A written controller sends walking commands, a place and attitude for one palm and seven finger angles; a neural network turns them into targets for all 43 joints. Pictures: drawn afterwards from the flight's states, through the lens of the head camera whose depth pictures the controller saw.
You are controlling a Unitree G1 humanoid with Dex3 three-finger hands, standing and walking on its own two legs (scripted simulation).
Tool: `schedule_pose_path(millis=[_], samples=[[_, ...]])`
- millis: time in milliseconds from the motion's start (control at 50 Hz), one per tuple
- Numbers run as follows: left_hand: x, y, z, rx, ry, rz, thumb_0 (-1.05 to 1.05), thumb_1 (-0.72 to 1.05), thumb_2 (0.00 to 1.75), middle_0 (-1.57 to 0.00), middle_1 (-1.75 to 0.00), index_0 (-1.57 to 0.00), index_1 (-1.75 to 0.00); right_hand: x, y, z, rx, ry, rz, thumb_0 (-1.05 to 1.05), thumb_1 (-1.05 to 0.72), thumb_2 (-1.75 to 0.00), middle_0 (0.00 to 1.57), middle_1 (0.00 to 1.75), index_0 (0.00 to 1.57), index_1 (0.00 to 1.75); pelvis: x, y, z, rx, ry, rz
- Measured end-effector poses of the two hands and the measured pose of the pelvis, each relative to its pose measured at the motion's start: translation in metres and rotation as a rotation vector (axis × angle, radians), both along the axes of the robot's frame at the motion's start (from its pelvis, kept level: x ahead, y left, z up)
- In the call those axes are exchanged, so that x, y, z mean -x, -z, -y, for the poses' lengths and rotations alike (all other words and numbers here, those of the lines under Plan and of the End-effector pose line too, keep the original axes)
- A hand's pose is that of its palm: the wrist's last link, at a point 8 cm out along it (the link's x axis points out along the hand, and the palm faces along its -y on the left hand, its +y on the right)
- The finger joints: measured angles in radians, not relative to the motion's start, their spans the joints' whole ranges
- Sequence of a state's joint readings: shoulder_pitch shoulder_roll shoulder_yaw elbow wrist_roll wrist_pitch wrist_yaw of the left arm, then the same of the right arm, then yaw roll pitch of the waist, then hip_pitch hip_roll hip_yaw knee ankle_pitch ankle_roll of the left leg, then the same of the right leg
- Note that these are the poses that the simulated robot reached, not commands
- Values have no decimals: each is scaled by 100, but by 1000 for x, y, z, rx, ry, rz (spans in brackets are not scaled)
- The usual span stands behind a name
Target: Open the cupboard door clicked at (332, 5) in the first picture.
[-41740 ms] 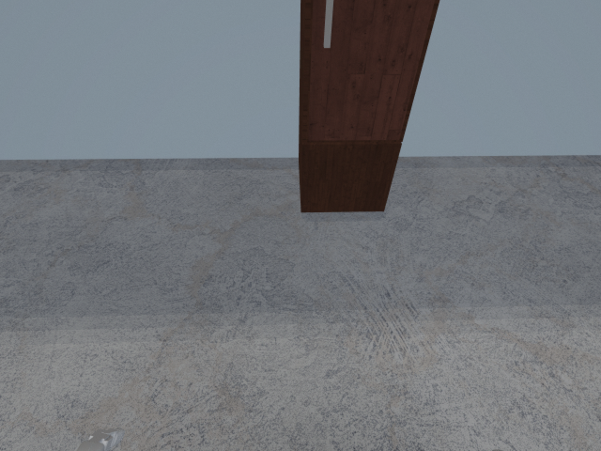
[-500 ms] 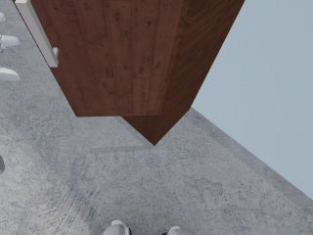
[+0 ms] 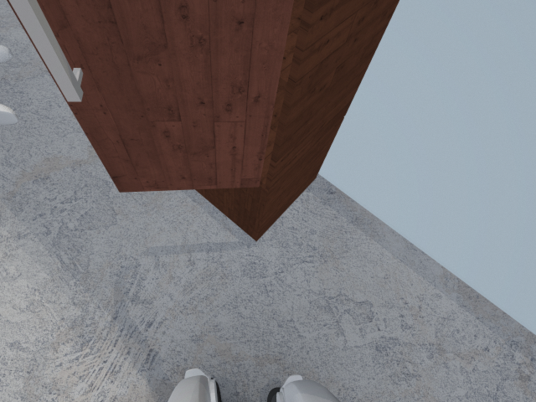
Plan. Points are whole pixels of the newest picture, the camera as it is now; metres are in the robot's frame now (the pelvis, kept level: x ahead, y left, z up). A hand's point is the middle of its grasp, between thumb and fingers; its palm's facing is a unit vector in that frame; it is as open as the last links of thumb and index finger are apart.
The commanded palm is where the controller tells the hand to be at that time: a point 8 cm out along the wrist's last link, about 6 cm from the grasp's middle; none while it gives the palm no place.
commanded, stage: move the hooked fingers beside the handle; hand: left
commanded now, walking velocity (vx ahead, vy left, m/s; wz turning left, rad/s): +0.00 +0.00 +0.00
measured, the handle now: (52, 39) +0.58 +0.24 +0.14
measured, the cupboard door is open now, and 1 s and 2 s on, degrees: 46 46 46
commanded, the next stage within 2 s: slide the fingers in behind the handle in 0.98 s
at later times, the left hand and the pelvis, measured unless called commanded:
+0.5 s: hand out of the picture +0.52 +0.30 +0.15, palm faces +0.01 -1.00 +0.00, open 14.0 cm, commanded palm +0.51 +0.33 +0.14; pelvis +0.01 +0.01 +0.00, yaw -1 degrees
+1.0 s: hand out of the picture +0.52 +0.28 +0.14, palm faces +0.03 -1.00 +0.00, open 14.0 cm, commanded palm +0.51 +0.33 +0.14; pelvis +0.00 +0.00 +0.00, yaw +0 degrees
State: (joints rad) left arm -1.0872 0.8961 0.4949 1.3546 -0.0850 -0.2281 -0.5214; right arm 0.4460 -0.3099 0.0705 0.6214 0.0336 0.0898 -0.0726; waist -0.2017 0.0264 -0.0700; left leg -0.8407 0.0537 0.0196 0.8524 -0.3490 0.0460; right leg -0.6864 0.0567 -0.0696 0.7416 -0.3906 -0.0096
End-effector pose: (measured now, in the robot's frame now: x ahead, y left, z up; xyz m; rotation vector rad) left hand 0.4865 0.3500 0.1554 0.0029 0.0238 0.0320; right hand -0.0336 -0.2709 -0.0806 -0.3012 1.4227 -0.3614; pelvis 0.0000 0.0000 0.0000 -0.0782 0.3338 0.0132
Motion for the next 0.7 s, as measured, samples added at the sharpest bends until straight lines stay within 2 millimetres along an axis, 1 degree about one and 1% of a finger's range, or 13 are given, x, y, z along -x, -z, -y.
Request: schedule_pose_path(millis=[60, 140, 240, 340, 440, 560, 640, 700], samples=[[-1, 3, 0, 20, 16, -20, -1, -50, 30, -30, -119, -30, -120, 9, -1, 0, 6, 7, -28, 1, -90, -90, 20, 30, 21, 30, 1, 1, 0, 3, -5, -5], [-7, 11, 2, 16, 30, -41, -1, -50, 30, -30, -120, -30, -120, 15, -3, 0, 21, 7, -46, 1, -90, -90, 20, 30, 21, 30, 3, 2, -1, 8, -6, -20], [-16, 16, 4, 26, 30, -13, -1, -50, 30, -30, -120, -30, -120, 17, -6, -1, 36, 14, -49, 1, -90, -90, 20, 30, 21, 30, 2, 4, -3, 11, 3, -35], [-22, 15, 1, 23, 21, 4, -1, -50, 30, -30, -119, -30, -120, 14, -7, -5, 34, 28, -41, 1, -90, -90, 20, 30, 21, 30, -2, 4, -6, 14, 11, -43], [-21, 12, -4, 13, 16, -8, -1, -50, 30, -30, -119, -30, -120, 7, -4, -13, 8, 30, -37, 1, -90, -90, 20, 30, 21, 30, -8, 3, -9, 13, 13, -39], [-11, 7, -4, 15, 31, 5, -1, -50, 30, -30, -119, -30, -120, -10, 0, -20, -30, 7, -8, 1, -90, -90, 20, 30, 21, 30, -14, -1, -12, 10, 7, -21], [-7, 12, -2, 36, 27, -23, -1, -50, 30, -30, -119, -30, -120, -24, 2, -19, -34, -18, 28, 1, -90, -90, 20, 30, 21, 30, -13, -1, -12, 9, -3, -8], [-6, 15, 1, 15, 23, -36, -1, -50, 30, -30, -119, -30, -120, -32, 3, -17, -27, -37, 53, 1, -90, -90, 20, 30, 21, 30, -11, 0, -12, 9, -9, -6]])
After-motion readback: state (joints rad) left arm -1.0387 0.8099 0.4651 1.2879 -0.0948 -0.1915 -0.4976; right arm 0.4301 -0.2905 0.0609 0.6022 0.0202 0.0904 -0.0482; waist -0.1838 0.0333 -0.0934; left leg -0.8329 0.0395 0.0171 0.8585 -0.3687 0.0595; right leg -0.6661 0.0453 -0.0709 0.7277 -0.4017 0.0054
